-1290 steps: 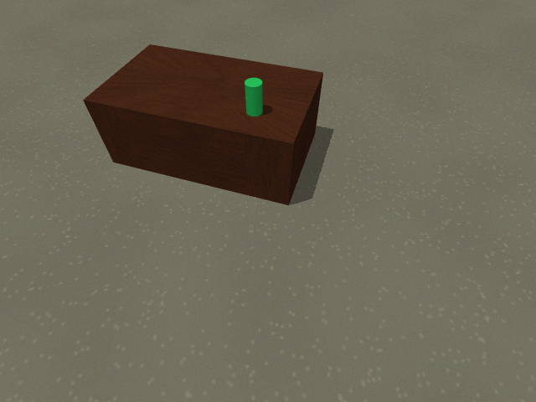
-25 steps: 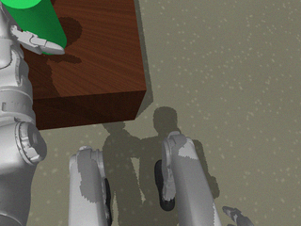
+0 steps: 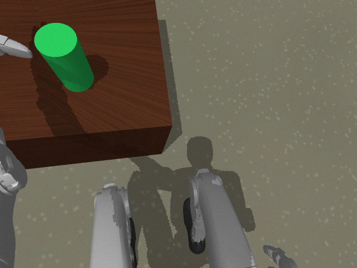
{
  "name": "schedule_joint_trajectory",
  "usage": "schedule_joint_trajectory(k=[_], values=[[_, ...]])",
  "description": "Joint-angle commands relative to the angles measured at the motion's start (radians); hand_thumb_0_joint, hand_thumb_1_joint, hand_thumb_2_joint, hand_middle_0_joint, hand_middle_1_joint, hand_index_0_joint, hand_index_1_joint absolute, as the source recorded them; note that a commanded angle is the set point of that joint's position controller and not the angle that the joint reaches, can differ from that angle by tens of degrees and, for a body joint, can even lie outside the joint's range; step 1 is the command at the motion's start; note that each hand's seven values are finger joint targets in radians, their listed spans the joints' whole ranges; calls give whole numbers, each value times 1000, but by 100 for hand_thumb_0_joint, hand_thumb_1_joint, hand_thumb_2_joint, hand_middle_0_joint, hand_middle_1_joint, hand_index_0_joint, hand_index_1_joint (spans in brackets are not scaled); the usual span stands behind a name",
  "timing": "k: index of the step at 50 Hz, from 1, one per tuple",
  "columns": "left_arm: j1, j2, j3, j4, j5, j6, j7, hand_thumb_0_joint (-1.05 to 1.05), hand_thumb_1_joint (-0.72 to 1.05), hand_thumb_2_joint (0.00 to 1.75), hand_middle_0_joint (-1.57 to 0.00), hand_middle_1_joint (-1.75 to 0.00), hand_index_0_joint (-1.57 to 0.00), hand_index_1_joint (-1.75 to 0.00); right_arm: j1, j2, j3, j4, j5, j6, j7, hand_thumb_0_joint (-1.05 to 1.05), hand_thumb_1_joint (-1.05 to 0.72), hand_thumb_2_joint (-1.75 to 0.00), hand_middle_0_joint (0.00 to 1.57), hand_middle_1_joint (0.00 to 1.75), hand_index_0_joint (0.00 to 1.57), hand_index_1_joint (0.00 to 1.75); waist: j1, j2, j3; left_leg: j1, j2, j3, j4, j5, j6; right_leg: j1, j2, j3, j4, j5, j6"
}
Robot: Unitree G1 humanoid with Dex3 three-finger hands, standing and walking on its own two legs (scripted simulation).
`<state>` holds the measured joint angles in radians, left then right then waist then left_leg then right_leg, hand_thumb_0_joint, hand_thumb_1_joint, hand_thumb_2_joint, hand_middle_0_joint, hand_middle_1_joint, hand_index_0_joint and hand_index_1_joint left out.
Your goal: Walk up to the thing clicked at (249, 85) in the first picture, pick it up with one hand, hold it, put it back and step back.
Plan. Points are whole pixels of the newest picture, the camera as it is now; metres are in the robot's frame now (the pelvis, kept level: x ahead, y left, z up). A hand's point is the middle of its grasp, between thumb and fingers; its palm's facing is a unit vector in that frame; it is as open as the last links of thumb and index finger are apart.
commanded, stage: rise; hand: left
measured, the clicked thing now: (68, 61) +0.56 +0.18 -0.05
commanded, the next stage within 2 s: home in 0.08 s
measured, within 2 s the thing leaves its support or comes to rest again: neither
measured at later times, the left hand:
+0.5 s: hand out of the picture +0.53 +0.31 +0.16, palm faces +0.26 -0.89 -0.38, open 17.7 cm
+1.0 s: hand out of the picture +0.32 +0.21 +0.15, palm faces +0.16 -0.94 -0.29, open 17.6 cm
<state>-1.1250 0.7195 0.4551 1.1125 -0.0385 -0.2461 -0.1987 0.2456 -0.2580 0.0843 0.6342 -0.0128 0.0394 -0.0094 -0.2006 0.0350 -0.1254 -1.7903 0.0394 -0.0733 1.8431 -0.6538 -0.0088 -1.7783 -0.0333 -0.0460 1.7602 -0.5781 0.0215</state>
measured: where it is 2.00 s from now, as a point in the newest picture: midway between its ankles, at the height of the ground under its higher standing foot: (162, 244)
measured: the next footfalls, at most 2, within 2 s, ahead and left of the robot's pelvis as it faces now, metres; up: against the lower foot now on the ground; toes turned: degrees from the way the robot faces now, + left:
none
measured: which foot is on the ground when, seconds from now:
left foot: down 0.00-1.00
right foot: down 0.00-1.00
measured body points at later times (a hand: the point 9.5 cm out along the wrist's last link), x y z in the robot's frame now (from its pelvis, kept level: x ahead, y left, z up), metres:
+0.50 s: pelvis +0.04 +0.01 +0.16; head +0.19 +0.05 +0.59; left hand +0.51 +0.36 +0.18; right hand +0.04 -0.25 +0.06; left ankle +0.07 +0.12 -0.47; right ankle +0.09 -0.13 -0.47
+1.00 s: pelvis +0.08 +0.00 +0.23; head +0.12 +0.01 +0.68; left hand +0.30 +0.26 +0.17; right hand +0.23 -0.24 +0.13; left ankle +0.07 +0.12 -0.47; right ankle +0.09 -0.14 -0.47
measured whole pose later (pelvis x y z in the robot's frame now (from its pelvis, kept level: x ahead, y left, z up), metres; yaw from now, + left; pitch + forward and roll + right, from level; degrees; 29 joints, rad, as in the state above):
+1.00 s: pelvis +0.08 +0.00 +0.23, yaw +2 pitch +8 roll -2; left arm 0.07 0.24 0.05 0.50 -0.03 0.08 0.13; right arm 0.23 -0.22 0.01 0.59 0.04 0.02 -0.11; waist -0.03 0.03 -0.08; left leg -0.54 0.05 0.00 0.83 -0.43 -0.01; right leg -0.54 -0.02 -0.03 0.77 -0.37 0.02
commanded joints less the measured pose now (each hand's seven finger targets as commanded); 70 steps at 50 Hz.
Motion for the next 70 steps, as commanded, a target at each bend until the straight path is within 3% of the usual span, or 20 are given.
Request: schedule_joint_trajectory(k=[1, 2, 4, 8, 10, 15, 18, 21, 25, 29, 36, 37, 38, 41, 43, 46, 51, 59, 65, 70], values=[[-363, 172, -37, -75, -14, -41, -41, 0, -45, 9, -4, -6, -4, -6, 229, -211, -71, 1, 0, -30, -23, 0, -81, -89, 20, 30, 20, 30, -55, 112, -472, 366, -7, 10, -282, 131, 45, 394, 31, 4, -292, 127, -56], [-306, 307, -29, 27, 131, 22, 18, 0, -47, 6, -6, -5, -6, -5, 227, -220, -74, -18, -9, -5, -17, 0, -86, -90, 20, 30, 20, 30, 7, 161, -550, 522, -9, 3, -375, 181, 32, 459, 28, 14, -345, 156, -67], [-426, 271, -56, -74, 124, 49, 65, 0, -47, 7, -5, -4, -5, -4, 241, -217, -78, -36, -2, 20, -12, 0, -84, -89, 20, 30, 20, 30, -19, 185, -589, 590, -2, -7, -415, 187, 24, 492, 35, 12, -379, 166, -64], [-413, 438, 12, -133, 184, 87, 133, 0, -52, 8, -7, -8, -7, -7, 258, -214, -80, -43, 0, 45, -12, 0, -89, -91, 20, 30, 20, 30, 20, 229, -689, 755, 6, -8, -499, 288, 18, 640, 41, 3, -445, 242, -58], [-443, 467, 24, -216, 188, 89, 162, 0, -58, 4, -5, -5, -5, -5, 271, -213, -81, -50, 3, 55, -16, 0, -90, -90, 20, 30, 20, 30, 26, 302, -758, 919, 12, -21, -553, 394, 6, 683, 42, -3, -482, 294, -62], [-292, 325, -36, -60, 182, 109, 230, 0, -61, 2, -5, -4, -4, -4, 272, -201, -80, -19, 1, 42, -24, 0, -89, -90, 20, 30, 20, 30, -3, 255, -544, 991, 21, -11, -657, 455, 2, 731, 49, -16, -616, 325, -61], [-133, 225, -79, 43, 177, 130, 245, 0, -61, 2, -4, -4, -4, -4, 281, -203, -92, -5, 0, 34, -22, 0, -90, -90, 20, 30, 20, 30, 6, 197, -455, 1035, 23, 7, -699, 522, 5, 784, 53, -24, -691, 368, -63], [-16, 147, -120, 64, 164, 154, 249, 0, -61, 2, -5, -4, -4, -4, 276, -193, -97, -20, 12, 29, -17, 0, -90, -90, 20, 30, 20, 30, 29, 136, -381, 1006, 18, 21, -774, 479, 6, 895, 56, -21, -758, 373, -63], [120, 47, -168, -33, 140, 181, 253, 0, -60, 2, -4, -4, -4, -4, 272, -184, -116, -39, 27, 26, -23, 0, -90, -90, 20, 30, 20, 30, 57, 115, -404, 1089, 15, 32, -853, 521, 0, 1022, 60, -21, -824, 424, -62], [223, 52, -161, -246, 114, 193, 278, 0, -59, 3, -5, -5, -4, -5, 242, -173, -134, -53, 45, 19, -42, 0, -90, -90, 20, 30, 20, 30, 92, 149, -433, 1224, 14, 32, -936, 570, -14, 1105, 62, -25, -880, 447, -59], [553, -124, -229, -503, 59, 214, 335, 0, -61, 2, -5, -4, -4, -4, 135, -136, -129, -115, 59, -13, -93, 0, -90, -90, 20, 30, 20, 30, 131, 122, -298, 1313, 1, 53, -1064, 520, -9, 1242, 57, -17, -994, 431, -53], [518, -84, -203, -594, 54, 212, 345, 0, -59, 3, -5, -5, -5, -5, 135, -139, -131, -104, 59, -16, -100, 0, -90, -90, 20, 30, 20, 30, 137, 125, -310, 1339, 3, 57, -1074, 524, -9, 1258, 57, -14, -1001, 435, -53], [570, -103, -206, -619, 51, 216, 350, 0, -59, 3, -5, -5, -5, -5, 131, -128, -129, -98, 54, -19, -105, 0, -90, -90, 20, 30, 20, 30, 142, 138, -289, 1343, 0, 65, -1080, 538, -10, 1276, 55, -14, -1008, 452, -52], [820, -327, -344, -592, 30, 244, 339, 0, -61, 2, -5, -4, -4, -5, 86, -103, -122, -118, 51, -36, -110, 0, -90, -90, 20, 30, 20, 30, 130, 56, -179, 1334, 2, 64, -1111, 534, -5, 1278, 59, -26, -1029, 449, -50], [892, -267, -291, -666, 27, 252, 348, 0, -60, 3, -5, -5, -5, -5, 57, -106, -130, -128, 51, -40, -120, 0, -90, -90, 20, 30, 20, 30, 163, 54, -203, 1337, -10, 80, -1120, 532, 1, 1342, 51, -22, -1048, 456, -45], [1038, -372, -385, -754, 13, 274, 337, 0, -58, 4, -5, -5, -5, -5, 4, -94, -122, -161, 53, -52, -119, 0, -90, -90, 20, 30, 20, 30, 160, 15, -156, 1355, -13, 90, -1143, 528, 2, 1361, 49, -24, -1065, 460, -39], [1269, -393, -405, -932, 4, 309, 337, 0, -56, 5, -5, -5, -5, -5, -56, -81, -115, -184, 55, -69, -126, 0, -90, -90, 20, 30, 20, 30, 180, -29, -125, 1374, -23, 102, -1147, 551, 8, 1402, 42, -22, -1086, 498, -26], [1340, -405, -409, -1113, 10, 335, 343, 0, -56, 5, -5, -5, -5, -5, -80, -60, -100, -199, 39, -101, -151, 0, -90, -90, 20, 30, 20, 30, 155, -43, -82, 1381, -38, 117, -1128, 492, 24, 1391, 20, 5, -1112, 487, -6], [1378, -426, -411, -1096, 20, 350, 346, 0, -60, 3, -4, -5, -4, -5, -99, -57, -102, -208, 29, -132, -159, 0, -90, -90, 20, 30, 20, 30, 168, -44, -59, 1361, -43, 107, -1136, 417, 23, 1370, 18, -2, -1122, 382, -12], [1473, -440, -420, -1083, 25, 363, 346, 0, -60, 3, -4, -5, -5, -5, -99, -53, -100, -214, 28, -151, -152, 0, -90, -90, 20, 30, 20, 30, 191, -59, -61, 1347, -46, 104, -1128, 439, 22, 1387, 17, -7, -1117, 395, -12]])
